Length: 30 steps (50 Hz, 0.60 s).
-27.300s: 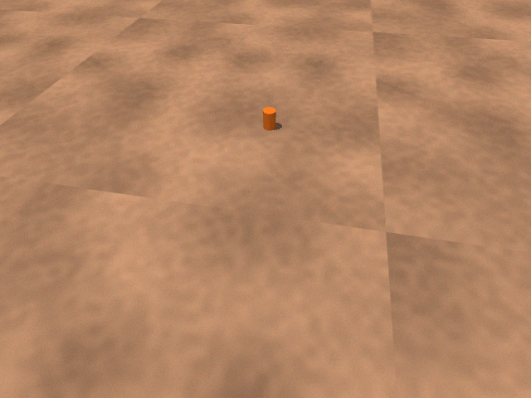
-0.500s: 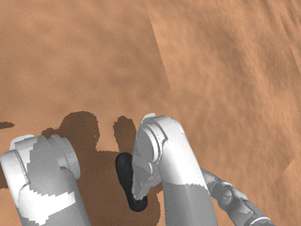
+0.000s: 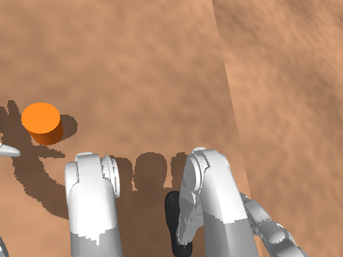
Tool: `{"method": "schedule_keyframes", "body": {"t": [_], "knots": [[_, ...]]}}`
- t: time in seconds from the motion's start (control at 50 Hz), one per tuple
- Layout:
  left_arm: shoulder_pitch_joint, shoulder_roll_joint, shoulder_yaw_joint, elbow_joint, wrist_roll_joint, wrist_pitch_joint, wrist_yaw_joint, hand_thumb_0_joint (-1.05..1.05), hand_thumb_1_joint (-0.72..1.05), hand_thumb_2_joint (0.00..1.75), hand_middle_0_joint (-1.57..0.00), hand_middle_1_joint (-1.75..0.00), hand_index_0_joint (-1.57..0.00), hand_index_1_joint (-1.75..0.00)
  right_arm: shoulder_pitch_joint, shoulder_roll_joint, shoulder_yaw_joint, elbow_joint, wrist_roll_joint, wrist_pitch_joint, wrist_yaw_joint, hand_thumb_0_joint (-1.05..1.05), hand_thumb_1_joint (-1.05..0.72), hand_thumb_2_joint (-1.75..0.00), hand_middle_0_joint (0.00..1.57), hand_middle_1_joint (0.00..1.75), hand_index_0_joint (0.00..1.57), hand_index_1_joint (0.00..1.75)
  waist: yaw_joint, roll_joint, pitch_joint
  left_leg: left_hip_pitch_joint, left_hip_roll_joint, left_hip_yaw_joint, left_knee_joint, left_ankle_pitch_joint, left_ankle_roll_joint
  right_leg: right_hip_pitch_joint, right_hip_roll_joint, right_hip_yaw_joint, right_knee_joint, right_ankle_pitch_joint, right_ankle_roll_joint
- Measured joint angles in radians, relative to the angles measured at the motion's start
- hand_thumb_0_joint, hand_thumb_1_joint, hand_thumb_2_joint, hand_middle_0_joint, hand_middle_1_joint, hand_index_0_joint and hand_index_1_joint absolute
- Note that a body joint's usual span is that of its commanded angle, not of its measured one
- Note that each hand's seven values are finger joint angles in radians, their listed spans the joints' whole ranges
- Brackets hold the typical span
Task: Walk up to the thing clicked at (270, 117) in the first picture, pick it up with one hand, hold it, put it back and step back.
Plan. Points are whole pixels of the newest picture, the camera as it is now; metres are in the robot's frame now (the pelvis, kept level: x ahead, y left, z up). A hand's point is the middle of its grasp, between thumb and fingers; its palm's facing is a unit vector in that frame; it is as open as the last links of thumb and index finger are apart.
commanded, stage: home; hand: left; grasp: from the side
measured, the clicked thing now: (45, 125) +0.43 +0.29 -0.26
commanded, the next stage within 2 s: none
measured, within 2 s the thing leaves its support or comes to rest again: neither
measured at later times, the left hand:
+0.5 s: hand out of the picture +0.27 +0.32 +0.07, palm faces +0.27 -0.85 -0.45, open 17.3 cm
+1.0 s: hand out of the picture +0.24 +0.24 +0.29, palm faces +0.33 -0.88 -0.34, open 17.2 cm
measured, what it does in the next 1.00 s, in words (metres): rises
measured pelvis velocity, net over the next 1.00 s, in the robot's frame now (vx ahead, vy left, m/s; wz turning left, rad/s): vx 0.09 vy -0.01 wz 0.21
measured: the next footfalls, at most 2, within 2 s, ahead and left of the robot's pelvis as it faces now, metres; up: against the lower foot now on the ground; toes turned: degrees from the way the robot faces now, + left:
none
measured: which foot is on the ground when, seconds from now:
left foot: down 0.00-1.00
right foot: down 0.00-1.00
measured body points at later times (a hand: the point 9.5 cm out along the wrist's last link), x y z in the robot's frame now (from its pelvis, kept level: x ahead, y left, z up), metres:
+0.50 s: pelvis +0.02 -0.02 +0.17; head +0.20 +0.05 +0.58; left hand +0.25 +0.36 +0.10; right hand +0.24 -0.23 +0.05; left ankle +0.08 +0.12 -0.28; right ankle +0.13 -0.14 -0.28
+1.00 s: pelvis +0.09 -0.01 +0.36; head +0.14 +0.02 +0.81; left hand +0.22 +0.28 +0.31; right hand +0.29 -0.22 +0.28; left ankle +0.08 +0.12 -0.28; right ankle +0.13 -0.14 -0.28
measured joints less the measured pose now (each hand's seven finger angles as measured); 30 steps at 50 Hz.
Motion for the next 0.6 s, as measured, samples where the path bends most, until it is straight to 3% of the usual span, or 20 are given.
{"method": "schedule_keyframes", "body": {"t": [0.06,0.12,0.2,0.3,0.44,0.6], "knots": [[0.032,-0.002,-0.008,-0.072,0.044,0.090,0.023,-0.02,-0.56,0.08,-0.07,-0.06,-0.06,-0.06,0.027,0.016,-0.038,-0.017,0.029,0.016,-0.008,0.00,-0.92,-0.91,0.20,0.30,0.21,0.30,0.003,0.020,-0.041,0.011,0.001,0.023,-0.045,0.004,-0.002,0.003,-0.011,0.013,-0.026,-0.005,-0.011],[0.067,-0.015,-0.014,-0.166,0.066,0.177,0.048,-0.02,-0.55,0.08,-0.07,-0.06,-0.06,-0.06,0.059,0.023,-0.081,-0.013,0.060,0.030,-0.018,0.00,-0.92,-0.91,0.20,0.30,0.21,0.30,0.021,0.052,-0.083,0.024,0.002,0.051,-0.096,0.008,0.000,0.007,-0.021,0.031,-0.059,-0.010,-0.020],[0.145,-0.043,-0.060,-0.276,0.052,0.280,0.079,-0.02,-0.55,0.07,-0.06,-0.06,-0.06,-0.06,0.099,0.026,-0.144,-0.002,0.103,0.052,-0.030,0.00,-0.91,-0.91,0.20,0.30,0.21,0.30,0.052,0.105,-0.140,0.050,0.008,0.099,-0.178,0.012,0.009,0.017,-0.032,0.065,-0.114,-0.015,-0.014],[0.275,-0.137,-0.137,-0.434,0.043,0.426,0.098,-0.02,-0.54,0.06,-0.05,-0.06,-0.05,-0.05,0.126,0.029,-0.200,-0.005,0.148,0.069,-0.050,0.01,-0.90,-0.90,0.20,0.30,0.20,0.30,0.093,0.146,-0.175,0.125,0.021,0.145,-0.300,0.018,0.013,0.067,-0.036,0.098,-0.212,-0.007,0.004],[0.449,-0.270,-0.236,-0.663,0.035,0.579,0.138,-0.02,-0.52,0.07,-0.06,-0.06,-0.06,-0.06,0.138,0.048,-0.223,-0.049,0.188,0.060,-0.106,0.01,-0.90,-0.90,0.20,0.30,0.20,0.30,0.108,0.140,-0.186,0.319,0.028,0.174,-0.508,0.027,-0.010,0.231,-0.046,0.108,-0.387,0.000,-0.001],[0.562,-0.340,-0.295,-0.748,0.013,0.677,0.211,-0.01,-0.50,0.08,-0.06,-0.06,-0.06,-0.06,0.137,0.060,-0.233,-0.078,0.190,-0.002,-0.180,0.01,-0.90,-0.90,0.20,0.30,0.20,0.30,0.102,0.135,-0.212,0.605,0.031,0.182,-0.756,0.044,-0.031,0.506,-0.055,0.094,-0.613,0.005,-0.029]]}}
